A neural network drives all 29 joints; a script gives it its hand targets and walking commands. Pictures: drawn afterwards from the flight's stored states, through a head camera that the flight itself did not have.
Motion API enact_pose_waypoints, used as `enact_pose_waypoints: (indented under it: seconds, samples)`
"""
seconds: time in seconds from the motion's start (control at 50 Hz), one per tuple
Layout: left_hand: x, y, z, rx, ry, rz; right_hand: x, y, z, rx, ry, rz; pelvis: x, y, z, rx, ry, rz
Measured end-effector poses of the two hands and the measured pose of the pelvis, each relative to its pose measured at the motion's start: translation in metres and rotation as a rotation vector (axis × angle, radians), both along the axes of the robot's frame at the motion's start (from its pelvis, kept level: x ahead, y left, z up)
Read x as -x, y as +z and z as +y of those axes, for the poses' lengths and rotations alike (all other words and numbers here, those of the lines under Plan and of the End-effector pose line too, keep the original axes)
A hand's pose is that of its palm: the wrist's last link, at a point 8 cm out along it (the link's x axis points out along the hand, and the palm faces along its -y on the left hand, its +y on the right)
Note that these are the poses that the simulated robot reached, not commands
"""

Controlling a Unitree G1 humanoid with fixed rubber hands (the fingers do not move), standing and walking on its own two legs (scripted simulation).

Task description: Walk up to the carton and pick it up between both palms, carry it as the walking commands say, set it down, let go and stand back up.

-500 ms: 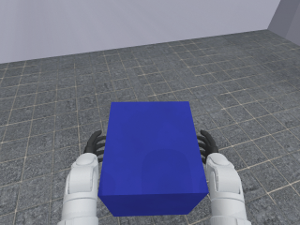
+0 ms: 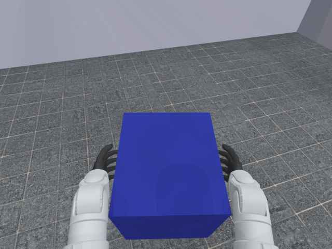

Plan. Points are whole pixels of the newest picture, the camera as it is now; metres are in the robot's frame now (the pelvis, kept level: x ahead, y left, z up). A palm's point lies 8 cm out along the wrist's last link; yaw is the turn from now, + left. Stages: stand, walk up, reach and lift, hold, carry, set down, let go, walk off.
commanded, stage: hold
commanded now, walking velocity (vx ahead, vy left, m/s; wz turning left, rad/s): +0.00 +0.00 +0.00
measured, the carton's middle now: (167, 177) +0.31 +0.00 -0.03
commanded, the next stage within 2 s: carry in 0.06 s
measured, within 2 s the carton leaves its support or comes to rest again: neither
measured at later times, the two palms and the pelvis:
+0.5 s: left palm (157, 177) +0.26 +0.03 +0.06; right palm (308, 210) +0.18 -0.29 +0.06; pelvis -0.02 -0.07 -0.03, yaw -12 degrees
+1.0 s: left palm (251, 209) +0.19 -0.17 +0.05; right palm out of the picture +0.02 -0.45 +0.05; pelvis -0.10 -0.19 -0.03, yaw -29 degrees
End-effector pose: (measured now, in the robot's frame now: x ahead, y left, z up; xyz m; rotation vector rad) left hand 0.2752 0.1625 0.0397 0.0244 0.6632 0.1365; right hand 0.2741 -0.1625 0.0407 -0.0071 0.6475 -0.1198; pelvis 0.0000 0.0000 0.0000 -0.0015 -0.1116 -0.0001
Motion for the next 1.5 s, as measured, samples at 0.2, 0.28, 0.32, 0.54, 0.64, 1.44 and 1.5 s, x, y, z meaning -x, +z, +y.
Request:
enact_pose_waypoints:
  seconds: [0.2,0.28,0.32,0.54,0.64,1.44,1.5]
  samples:
    - [-0.013,0.004,-0.017,0.014,-0.026,-0.054,-0.002,0.003,-0.017,0.006,-0.031,-0.051,0.004,-0.018,-0.016,-0.01,-0.067,0.127]
    - [-0.017,0.016,-0.052,0.023,-0.058,-0.098,0.011,0.008,-0.05,-0.037,-0.101,-0.094,0.007,-0.025,-0.036,-0.006,-0.124,0.165]
    - [-0.015,0.019,-0.075,0.045,-0.07,-0.117,0.022,0.009,-0.072,-0.059,-0.147,-0.116,0.009,-0.03,-0.046,-0.001,-0.14,0.18]
    - [0.027,0.018,-0.141,0.118,-0.162,-0.03,0.105,0.023,-0.13,-0.088,-0.34,-0.051,0.022,-0.027,-0.078,-0.026,-0.221,0.222]
    - [0.045,0.017,-0.15,0.156,-0.167,-0.006,0.13,0.03,-0.137,-0.067,-0.362,-0.034,0.032,-0.026,-0.088,-0.024,-0.281,0.214]
    - [0.181,0.041,-0.468,0.152,-0.687,-0.002,0.411,0.045,-0.37,-0.053,-0.871,-0.078,0.187,-0.013,-0.262,-0.009,-0.784,0.186]
    - [0.205,0.04,-0.507,0.14,-0.742,-0.011,0.446,0.039,-0.396,-0.061,-0.923,-0.09,0.21,-0.019,-0.283,-0.017,-0.829,0.196]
